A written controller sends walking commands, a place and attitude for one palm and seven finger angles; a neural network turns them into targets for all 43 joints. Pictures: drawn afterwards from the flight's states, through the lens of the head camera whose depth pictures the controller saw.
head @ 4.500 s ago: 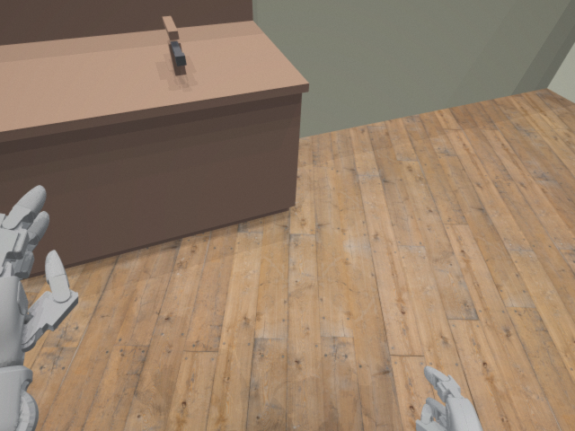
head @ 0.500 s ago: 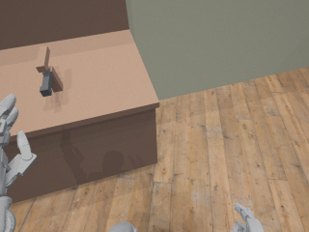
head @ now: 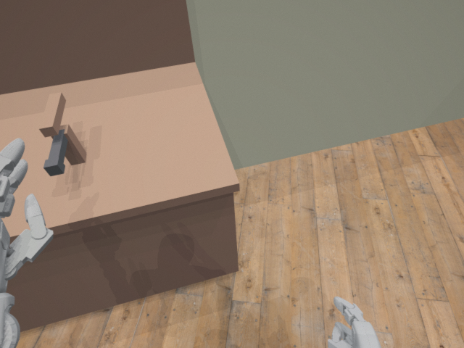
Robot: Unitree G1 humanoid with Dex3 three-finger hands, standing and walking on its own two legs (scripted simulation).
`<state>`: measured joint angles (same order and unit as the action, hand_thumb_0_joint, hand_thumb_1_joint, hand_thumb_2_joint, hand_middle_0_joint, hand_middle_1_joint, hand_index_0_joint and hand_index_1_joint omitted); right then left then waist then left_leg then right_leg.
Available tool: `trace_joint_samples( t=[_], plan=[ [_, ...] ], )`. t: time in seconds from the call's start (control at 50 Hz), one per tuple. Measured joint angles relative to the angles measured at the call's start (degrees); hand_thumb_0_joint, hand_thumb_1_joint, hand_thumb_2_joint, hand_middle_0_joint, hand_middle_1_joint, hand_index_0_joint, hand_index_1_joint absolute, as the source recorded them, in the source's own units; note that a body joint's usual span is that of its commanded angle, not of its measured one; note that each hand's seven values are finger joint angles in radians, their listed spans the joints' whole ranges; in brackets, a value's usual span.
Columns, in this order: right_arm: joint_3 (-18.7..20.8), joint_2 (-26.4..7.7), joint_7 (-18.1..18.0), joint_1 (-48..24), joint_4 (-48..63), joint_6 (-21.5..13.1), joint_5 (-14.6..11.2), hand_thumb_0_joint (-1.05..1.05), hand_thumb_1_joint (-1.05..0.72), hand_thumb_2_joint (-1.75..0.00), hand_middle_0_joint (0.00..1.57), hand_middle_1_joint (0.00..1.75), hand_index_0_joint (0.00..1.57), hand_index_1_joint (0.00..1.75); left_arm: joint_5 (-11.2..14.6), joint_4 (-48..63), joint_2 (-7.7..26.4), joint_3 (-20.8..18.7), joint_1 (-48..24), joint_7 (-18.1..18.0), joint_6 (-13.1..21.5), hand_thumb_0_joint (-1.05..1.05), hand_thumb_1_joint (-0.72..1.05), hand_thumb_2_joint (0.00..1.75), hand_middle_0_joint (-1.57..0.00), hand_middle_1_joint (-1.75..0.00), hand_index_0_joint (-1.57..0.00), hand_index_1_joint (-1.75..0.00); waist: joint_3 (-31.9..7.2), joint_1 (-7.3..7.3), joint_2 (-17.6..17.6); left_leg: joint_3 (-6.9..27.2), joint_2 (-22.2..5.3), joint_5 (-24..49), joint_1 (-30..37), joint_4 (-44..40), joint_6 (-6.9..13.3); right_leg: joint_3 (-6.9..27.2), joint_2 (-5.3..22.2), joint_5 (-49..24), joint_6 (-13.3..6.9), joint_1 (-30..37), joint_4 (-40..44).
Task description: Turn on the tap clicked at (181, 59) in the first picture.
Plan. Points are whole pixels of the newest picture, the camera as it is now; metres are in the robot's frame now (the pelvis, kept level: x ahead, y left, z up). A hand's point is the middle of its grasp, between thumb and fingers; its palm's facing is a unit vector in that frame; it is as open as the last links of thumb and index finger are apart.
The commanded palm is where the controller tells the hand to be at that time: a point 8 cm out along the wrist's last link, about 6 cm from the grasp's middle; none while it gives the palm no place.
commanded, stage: come to a stop and stand still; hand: left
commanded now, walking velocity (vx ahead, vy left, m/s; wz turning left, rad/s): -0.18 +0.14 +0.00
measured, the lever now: (54, 166) +0.45 +0.42 +0.04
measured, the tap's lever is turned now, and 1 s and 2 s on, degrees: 0 0 0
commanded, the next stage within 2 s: look again from close up in 0.82 s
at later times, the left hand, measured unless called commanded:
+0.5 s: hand out of the picture +0.23 +0.30 +0.21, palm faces +0.47 -0.83 -0.30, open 7.5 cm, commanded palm +0.15 +0.32 +0.19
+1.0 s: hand (11, 227) +0.23 +0.30 +0.17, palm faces +0.39 -0.84 -0.36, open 7.5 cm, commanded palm +0.16 +0.33 +0.19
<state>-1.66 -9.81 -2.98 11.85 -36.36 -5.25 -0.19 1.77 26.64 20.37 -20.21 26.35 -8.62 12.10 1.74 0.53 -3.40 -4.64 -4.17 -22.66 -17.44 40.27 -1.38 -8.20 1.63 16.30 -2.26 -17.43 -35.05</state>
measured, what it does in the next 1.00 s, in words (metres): steps on the spot: left foot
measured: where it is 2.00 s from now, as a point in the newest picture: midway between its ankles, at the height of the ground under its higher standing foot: outside the picture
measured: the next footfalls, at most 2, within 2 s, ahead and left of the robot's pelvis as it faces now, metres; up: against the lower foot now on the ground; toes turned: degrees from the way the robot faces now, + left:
left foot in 0.24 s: +0.05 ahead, +0.13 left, +0.00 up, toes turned +4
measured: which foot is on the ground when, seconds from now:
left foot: up 0.00-0.22, down 0.24-1.00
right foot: down 0.00-1.00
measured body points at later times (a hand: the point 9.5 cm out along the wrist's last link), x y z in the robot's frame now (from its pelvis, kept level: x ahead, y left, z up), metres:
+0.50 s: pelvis -0.02 +0.04 +0.01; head +0.01 +0.06 +0.46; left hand +0.20 +0.34 +0.22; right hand +0.16 -0.18 -0.07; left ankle +0.01 +0.13 -0.73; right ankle +0.01 -0.09 -0.73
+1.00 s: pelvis +0.00 +0.06 +0.02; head +0.02 +0.06 +0.46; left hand +0.20 +0.34 +0.19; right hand +0.18 -0.16 -0.06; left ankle +0.01 +0.13 -0.73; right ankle +0.01 -0.09 -0.73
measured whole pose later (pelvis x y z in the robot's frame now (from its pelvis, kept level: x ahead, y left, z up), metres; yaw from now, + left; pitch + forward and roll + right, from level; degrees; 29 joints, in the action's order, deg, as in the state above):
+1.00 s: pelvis +0.00 +0.06 +0.02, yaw -1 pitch +0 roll -1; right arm -1.3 -11.1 -1.8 10.2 -32.9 -6.7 0.8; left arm 1.1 24.6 18.1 -20.0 22.8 -7.3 11.0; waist 2.5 1.0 -0.2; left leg -6.5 0.7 -12.8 -13.3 25.7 3.8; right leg 0.2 1.8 10.8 2.4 -12.3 -23.1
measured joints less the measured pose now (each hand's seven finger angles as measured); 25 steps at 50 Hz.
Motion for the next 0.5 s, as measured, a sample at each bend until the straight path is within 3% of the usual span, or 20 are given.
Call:
trace_joint_samples(
  t=[0.06,0.1,0.18,0.24,0.3,0.34,0.38,0.44,0.5],
  plan=[
    [0.49,-1.44,0.09,-1.19,-1.43,1.15,-0.17,0.01,-0.9,-0.9,0.21,0.3,0.2,0.3,0.14,-1.62,-1.93,0.76,-1.22,-0.27,-1.09,0.01,0.88,0.9,-0.21,-0.3,-0.21,-0.3,0.7,-0.03,0.81,1.65,2.75,-4.05,-3.21,10.03,-0.52,0.47,0.86,0.95,-0.42,0.76,1.07],
    [0.62,-2.12,-0.35,-1.95,-1.01,1.72,0.0,0.01,-0.9,-0.9,0.21,0.3,0.2,0.3,-0.15,-1.39,-2.17,0.73,-0.79,-0.55,-1.18,0.01,0.88,0.9,-0.21,-0.3,-0.21,-0.3,1.5,-0.7,1.87,1.39,3.49,-3.89,-3.79,10.7,-0.66,0.73,1.41,0.06,-0.17,1.37,2.5],
    [1.47,-3.16,-1.13,-2.67,1.69,2.51,0.42,0.01,-0.9,-0.9,0.2,0.3,0.2,0.3,-0.53,2.3,-0.91,0.4,1.56,-0.87,-1.02,0.01,0.88,0.9,-0.21,-0.3,-0.21,-0.3,2.57,-1.65,3.56,0.84,3.53,0.12,-1.92,1.53,-0.54,0.91,1.62,-1.04,0.3,1.6,3.96],
    [2.47,-4.21,-1.36,-2.53,3.56,2.84,0.48,0.01,-0.91,-0.9,0.2,0.3,0.2,0.3,-0.4,5.82,0.41,0.23,3.24,-1.11,-0.82,0.01,0.88,0.9,-0.21,-0.3,-0.21,-0.3,2.6,-1.97,3.33,0.86,2.76,8.85,1.56,-8.45,-0.03,0.47,0.85,-0.51,0.96,1.13,2.67],
    [2.98,-3.23,-1.62,-2.32,3.49,3.02,0.23,0.01,-0.91,-0.9,0.2,0.3,0.2,0.3,-0.06,5.95,2.31,-0.52,3.13,-1.03,-0.49,0.01,0.88,0.9,-0.21,-0.3,-0.21,-0.3,2.01,-0.8,5.64,-0.58,3.53,7.61,2.39,-9.46,2.22,2.13,1.43,0.9,1.96,0.51,1.19],
    [2.17,-2.91,-2.54,1.06,5.17,0.52,-0.55,0.01,-0.91,-0.9,0.2,0.3,0.19,0.3,-0.97,0.88,8.05,-1.8,-4.8,0.84,1.23,0.01,0.88,0.9,-0.22,-0.3,-0.21,-0.3,1.05,1.1,6.6,0.21,4.27,7.52,0.77,-8.8,2.72,4.38,1.04,3.17,2.12,0.23,0.59],
    [1.03,-3.02,-0.8,1.57,4.51,-2.0,0.15,0.01,-0.91,-0.9,0.2,0.3,0.19,0.3,-0.77,-6.4,10.2,-4.84,-14.39,1.47,3.88,0.01,0.88,0.9,-0.22,-0.3,-0.22,-0.3,1.25,2.33,5.65,1.19,3.46,6.79,-1.09,-6.07,2.6,4.06,-0.01,-0.63,1.89,0.16,1.8],
    [-0.13,-2.96,2.95,0.65,3.8,-3.2,0.26,0.01,-0.91,-0.9,0.2,0.3,0.2,0.3,1.21,-8.89,6.5,-7.76,-17.9,0.44,4.29,0.01,0.88,0.9,-0.21,-0.3,-0.21,-0.3,1.24,1.6,3.82,0.86,2.31,6.11,-1.63,-4.69,2.97,4.49,-1.21,-1.69,2.21,0.68,3.46],
    [-0.33,-2.12,4.42,0.64,4.14,-3.2,0.21,0.01,-0.9,-0.9,0.2,0.3,0.2,0.3,1.23,-3.54,0.21,-4.79,-11.29,0.65,3.14,0.01,0.89,0.9,-0.2,-0.3,-0.2,-0.3,1.37,0.29,3.51,-0.97,2.63,6.77,0.19,-6.87,3.92,6.3,-0.98,-3.14,3.24,2.02,6.01]
  ],
)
